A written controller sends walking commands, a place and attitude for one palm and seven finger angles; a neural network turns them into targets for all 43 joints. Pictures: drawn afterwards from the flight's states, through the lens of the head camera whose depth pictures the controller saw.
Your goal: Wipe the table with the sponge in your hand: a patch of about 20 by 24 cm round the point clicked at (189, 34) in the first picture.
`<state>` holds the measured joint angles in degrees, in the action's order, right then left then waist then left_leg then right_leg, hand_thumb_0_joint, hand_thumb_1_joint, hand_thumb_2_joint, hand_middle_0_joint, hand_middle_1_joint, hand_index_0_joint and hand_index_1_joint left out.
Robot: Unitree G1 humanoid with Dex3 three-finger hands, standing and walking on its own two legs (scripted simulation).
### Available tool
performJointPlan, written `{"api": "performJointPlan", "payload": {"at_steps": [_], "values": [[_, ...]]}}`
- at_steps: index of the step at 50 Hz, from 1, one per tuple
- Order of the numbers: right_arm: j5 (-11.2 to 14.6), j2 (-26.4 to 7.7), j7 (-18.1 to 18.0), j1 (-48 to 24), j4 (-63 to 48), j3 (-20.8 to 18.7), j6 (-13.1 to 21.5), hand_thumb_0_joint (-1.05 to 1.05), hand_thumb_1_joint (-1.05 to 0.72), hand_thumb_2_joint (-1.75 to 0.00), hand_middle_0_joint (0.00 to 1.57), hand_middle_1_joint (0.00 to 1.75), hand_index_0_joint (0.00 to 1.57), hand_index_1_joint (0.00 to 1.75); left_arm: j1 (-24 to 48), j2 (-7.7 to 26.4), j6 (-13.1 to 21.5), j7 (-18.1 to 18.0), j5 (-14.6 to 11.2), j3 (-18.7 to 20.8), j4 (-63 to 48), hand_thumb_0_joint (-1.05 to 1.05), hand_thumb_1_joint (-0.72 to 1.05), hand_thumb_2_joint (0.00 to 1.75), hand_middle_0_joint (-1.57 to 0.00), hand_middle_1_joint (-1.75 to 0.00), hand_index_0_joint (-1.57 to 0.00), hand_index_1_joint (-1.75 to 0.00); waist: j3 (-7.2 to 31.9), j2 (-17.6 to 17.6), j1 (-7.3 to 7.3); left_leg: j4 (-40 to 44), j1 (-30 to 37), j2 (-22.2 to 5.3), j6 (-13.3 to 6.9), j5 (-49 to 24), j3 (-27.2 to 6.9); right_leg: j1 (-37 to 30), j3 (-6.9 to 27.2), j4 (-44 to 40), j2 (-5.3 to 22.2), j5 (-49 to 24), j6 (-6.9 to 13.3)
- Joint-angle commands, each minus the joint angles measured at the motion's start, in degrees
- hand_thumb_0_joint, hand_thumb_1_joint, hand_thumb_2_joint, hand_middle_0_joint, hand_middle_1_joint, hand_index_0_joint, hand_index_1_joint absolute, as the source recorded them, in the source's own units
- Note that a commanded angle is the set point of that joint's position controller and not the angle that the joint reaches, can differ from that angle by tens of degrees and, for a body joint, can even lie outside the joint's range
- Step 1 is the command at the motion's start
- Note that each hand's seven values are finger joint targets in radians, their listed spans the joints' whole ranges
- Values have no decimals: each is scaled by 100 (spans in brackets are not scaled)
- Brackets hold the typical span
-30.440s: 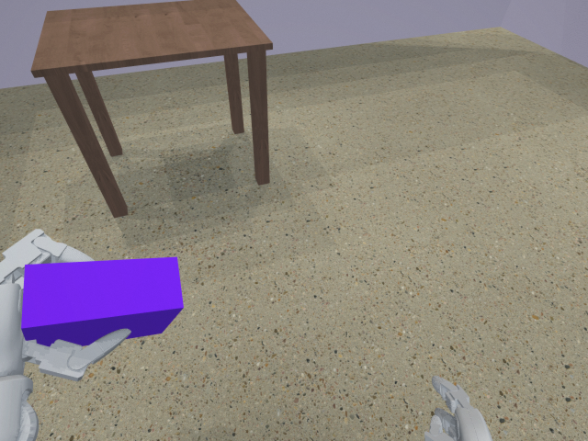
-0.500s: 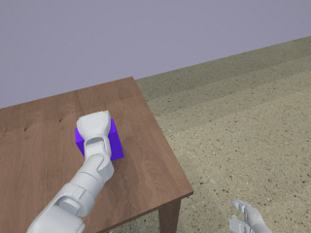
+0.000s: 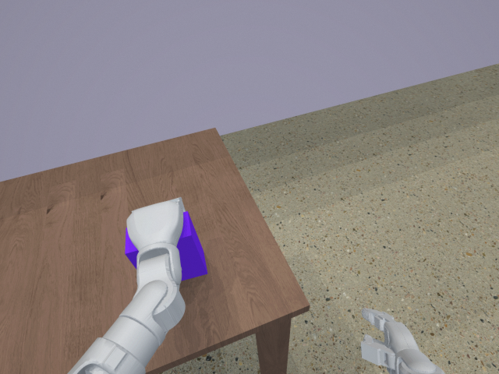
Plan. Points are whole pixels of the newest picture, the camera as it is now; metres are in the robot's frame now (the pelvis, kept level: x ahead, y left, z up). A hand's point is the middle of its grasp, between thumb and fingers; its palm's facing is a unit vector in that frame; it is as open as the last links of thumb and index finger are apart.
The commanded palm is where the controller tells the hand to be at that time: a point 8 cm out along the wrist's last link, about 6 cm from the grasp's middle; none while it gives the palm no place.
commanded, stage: wipe back along the third lane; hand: left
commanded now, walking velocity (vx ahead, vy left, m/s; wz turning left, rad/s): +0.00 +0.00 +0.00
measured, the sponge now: (172, 258) +0.32 +0.19 -0.01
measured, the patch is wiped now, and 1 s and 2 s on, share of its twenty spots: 1.00 1.00 1.00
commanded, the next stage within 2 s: slide back across to the middle lane in 1.42 s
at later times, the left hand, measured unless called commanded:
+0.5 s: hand (177, 261) +0.28 +0.16 +0.05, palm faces +0.04 -0.07 -1.00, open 9.8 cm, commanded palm +0.23 +0.14 +0.08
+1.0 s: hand (178, 263) +0.28 +0.16 +0.04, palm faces +0.03 -0.08 -1.00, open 9.8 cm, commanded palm +0.23 +0.14 +0.07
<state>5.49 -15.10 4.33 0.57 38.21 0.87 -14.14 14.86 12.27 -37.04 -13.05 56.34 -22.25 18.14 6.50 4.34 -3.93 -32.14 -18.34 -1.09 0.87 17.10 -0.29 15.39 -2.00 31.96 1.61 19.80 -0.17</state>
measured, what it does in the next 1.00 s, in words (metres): stands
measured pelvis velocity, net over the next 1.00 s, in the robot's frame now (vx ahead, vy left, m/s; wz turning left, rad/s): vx -0.02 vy -0.02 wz -0.01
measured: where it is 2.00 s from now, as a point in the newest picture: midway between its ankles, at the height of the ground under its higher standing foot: outside the picture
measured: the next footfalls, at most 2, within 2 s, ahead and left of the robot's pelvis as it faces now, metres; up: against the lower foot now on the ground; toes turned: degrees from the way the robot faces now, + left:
none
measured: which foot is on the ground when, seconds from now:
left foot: down 0.00-1.00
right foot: down 0.00-1.00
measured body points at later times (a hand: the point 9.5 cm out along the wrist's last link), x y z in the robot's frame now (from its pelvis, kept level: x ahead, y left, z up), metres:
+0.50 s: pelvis -0.02 -0.01 +0.00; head -0.05 -0.06 +0.45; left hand +0.28 +0.16 +0.10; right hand +0.22 -0.22 -0.09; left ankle -0.01 +0.13 -0.73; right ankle -0.04 -0.12 -0.73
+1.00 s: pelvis -0.02 -0.02 +0.00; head -0.04 -0.07 +0.44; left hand +0.27 +0.16 +0.10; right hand +0.22 -0.23 -0.09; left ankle -0.01 +0.13 -0.73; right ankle -0.04 -0.12 -0.73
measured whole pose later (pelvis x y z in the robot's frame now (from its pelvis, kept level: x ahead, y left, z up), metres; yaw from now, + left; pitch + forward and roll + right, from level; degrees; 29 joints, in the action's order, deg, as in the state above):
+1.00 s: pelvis -0.02 -0.02 +0.00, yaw +0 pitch +1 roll +1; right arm 5.8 -15.6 4.8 -0.1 39.1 0.3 -12.5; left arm 8.8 11.0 -37.2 -12.7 56.9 -23.6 13.2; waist 6.2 5.2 -4.7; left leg -32.2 -16.9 -2.0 2.0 16.2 -0.3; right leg 15.3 -1.9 34.6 0.6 20.2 1.3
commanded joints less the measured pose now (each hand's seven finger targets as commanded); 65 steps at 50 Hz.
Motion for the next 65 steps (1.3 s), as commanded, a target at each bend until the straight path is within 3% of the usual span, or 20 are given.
{"api": "performJointPlan", "payload": {"at_steps": [1,3,6,8,9,12,21,26,28,29,31,37,41,44,45,49,53,58,60,65], "values": [[57,-568,-4,-1317,-945,-239,313,0,-90,-90,20,30,20,30,561,-309,-43,272,-284,-161,-367,0,10,130,-120,-160,-120,-160,738,-902,33,264,449,176,-240,-1561,116,-232,-175,-290,-290,-2169,387],[64,-578,-1,-1322,-948,-248,321,0,-90,-90,20,30,20,30,663,-221,-51,282,-324,-47,-332,0,10,130,-120,-160,-120,-160,741,-1013,33,308,392,162,-240,-1432,94,-246,-153,-313,-303,-2000,388],[65,-557,28,-1332,-943,-257,342,0,-90,-90,20,30,20,30,496,-456,-23,284,-292,-278,-310,0,10,130,-120,-160,-120,-160,698,-979,20,255,424,187,-257,-1409,118,-194,-165,-295,-297,-1991,396],[67,-556,56,-1386,-993,-272,332,0,-90,-90,20,30,20,30,344,-349,9,279,-321,-149,-432,0,10,130,-120,-160,-120,-160,829,-1009,-23,270,405,179,-250,-1435,113,-319,-132,-282,-294,-2015,395],[70,-545,66,-1397,-1002,-263,329,0,-90,-90,20,30,20,30,262,-467,15,285,-314,-317,-483,0,10,130,-120,-160,-120,-160,707,-988,-10,266,409,185,-253,-1335,125,-249,-152,-297,-290,-1874,379],[77,-554,51,-1424,-959,-247,342,0,-90,-90,20,30,20,30,263,-293,6,251,-331,-140,-428,0,10,130,-120,-160,-120,-160,507,-1075,-29,315,319,184,-250,-1109,145,-170,-107,-372,-290,-1649,361],[99,-510,98,-1552,-970,-250,392,0,-90,-90,20,30,20,30,-47,-415,-9,247,-316,-307,-599,0,10,130,-120,-160,-120,-160,303,-1030,-67,336,373,205,-262,-943,169,-105,-35,-473,-293,-1353,350],[90,-509,97,-1579,-973,-236,422,0,-90,-90,20,30,20,30,-196,-363,6,270,-328,-262,-709,0,10,130,-120,-160,-120,-160,356,-1066,-81,308,379,223,-268,-997,199,-214,13,-465,-276,-1543,332],[81,-548,72,-1565,-926,-248,416,0,-90,-90,20,30,20,30,-54,-100,5,265,-298,-4,-691,0,10,130,-120,-160,-120,-160,376,-1059,-78,323,346,221,-251,-1001,168,-229,103,-480,-288,-1576,342],[88,-517,59,-1571,-927,-233,422,0,-90,-90,20,30,20,30,32,-325,12,273,-275,-248,-685,0,10,130,-120,-160,-120,-160,311,-1054,-32,314,376,230,-263,-988,203,-175,53,-460,-272,-1556,322],[81,-533,42,-1537,-907,-237,447,0,-90,-90,20,30,20,30,-6,-173,23,269,-265,-85,-613,0,10,130,-120,-160,-120,-160,357,-1068,-71,286,378,233,-265,-1020,198,-176,73,-458,-279,-1617,328],[68,-517,71,-1516,-962,-257,478,0,-90,-90,20,30,20,30,-471,-259,129,264,-255,-120,-777,0,10,130,-120,-160,-120,-160,537,-1155,-91,168,358,256,-258,-1302,224,-353,124,-340,-260,-2252,322],[82,-515,85,-1536,-968,-244,466,0,-90,-90,20,30,20,30,-339,-332,75,258,-230,-255,-834,0,10,130,-120,-160,-120,-160,406,-1047,-55,204,355,234,-261,-1221,204,-222,73,-337,-270,-2038,327],[87,-530,67,-1522,-951,-268,482,0,-90,-90,20,30,20,30,-329,-159,30,236,-246,-63,-783,0,10,130,-120,-160,-120,-160,457,-1147,-81,193,336,244,-265,-1179,211,-262,106,-352,-273,-1973,314],[93,-522,59,-1534,-948,-249,477,0,-90,-90,20,30,20,30,-291,-284,12,253,-256,-185,-730,0,10,130,-120,-160,-120,-160,336,-1131,-48,218,321,237,-267,-1119,211,-182,78,-376,-272,-1890,309],[87,-538,32,-1485,-929,-263,497,0,-90,-90,20,30,20,30,-150,-178,33,265,-218,-87,-700,0,10,130,-120,-160,-120,-160,420,-1127,-59,219,341,235,-264,-1119,201,-177,80,-351,-283,-1804,320],[84,-499,53,-1474,-971,-272,504,0,-90,-90,20,30,20,30,-52,-419,73,294,-216,-306,-709,0,10,130,-120,-160,-120,-160,515,-1109,-28,223,326,231,-273,-1132,179,-167,23,-329,-290,-1791,331],[71,-525,54,-1466,-960,-285,494,0,-90,-90,20,30,20,30,-207,-314,107,252,-195,-168,-698,0,10,130,-120,-160,-120,-160,614,-1140,-66,187,314,227,-252,-1208,183,-240,56,-274,-279,-1955,338],[84,-516,62,-1477,-932,-279,479,0,-90,-90,20,30,20,30,-118,-409,80,233,-167,-285,-592,0,10,130,-120,-160,-120,-160,375,-1106,-41,203,312,214,-257,-1053,187,-43,19,-321,-291,-1636,337],[86,-527,55,-1496,-919,-268,474,0,-90,-90,20,30,20,30,-133,-320,41,209,-201,-180,-516,0,10,130,-120,-160,-120,-160,392,-1123,-70,209,295,217,-257,-1017,185,-72,13,-320,-293,-1593,340]]}}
